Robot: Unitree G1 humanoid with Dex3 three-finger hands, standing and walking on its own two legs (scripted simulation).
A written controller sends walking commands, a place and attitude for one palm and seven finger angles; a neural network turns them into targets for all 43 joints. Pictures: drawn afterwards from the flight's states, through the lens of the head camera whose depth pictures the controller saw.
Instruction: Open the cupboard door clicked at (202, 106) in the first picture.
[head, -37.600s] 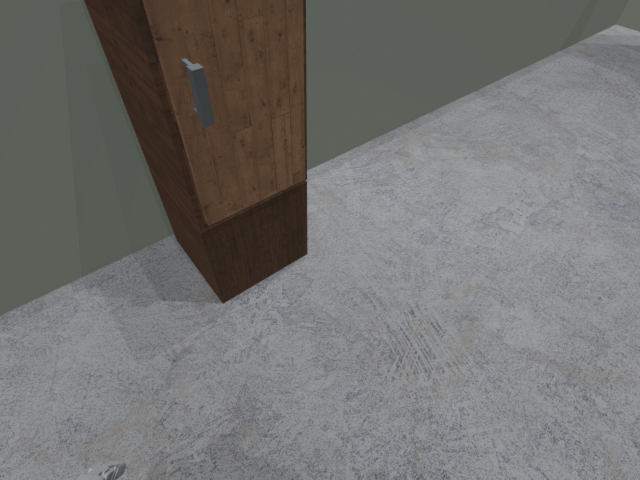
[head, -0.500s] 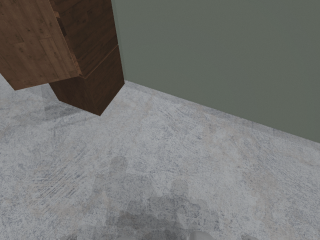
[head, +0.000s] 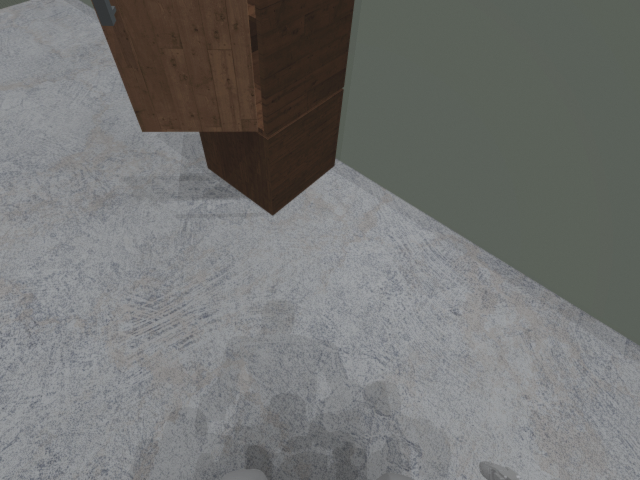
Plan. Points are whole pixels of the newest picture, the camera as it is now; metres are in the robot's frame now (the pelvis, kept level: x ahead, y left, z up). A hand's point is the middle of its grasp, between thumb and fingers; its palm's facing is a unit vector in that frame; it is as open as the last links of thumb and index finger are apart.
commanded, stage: turn to face it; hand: left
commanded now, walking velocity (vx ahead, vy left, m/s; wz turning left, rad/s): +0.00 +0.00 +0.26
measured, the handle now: out of the picture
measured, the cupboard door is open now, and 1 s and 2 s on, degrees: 45 45 45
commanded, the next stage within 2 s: take the last steps up to it in 0.22 s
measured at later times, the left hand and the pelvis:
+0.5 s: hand out of the picture +0.01 +0.16 -0.15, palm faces +0.22 -0.95 -0.20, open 7.4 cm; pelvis +0.01 -0.02 +0.02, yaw +10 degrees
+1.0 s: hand (131, 424) +0.19 +0.27 -0.14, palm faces +0.23 -0.95 -0.20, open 7.4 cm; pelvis +0.13 +0.07 +0.01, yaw +13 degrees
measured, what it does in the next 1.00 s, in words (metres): walks ahead: right foot, then left foot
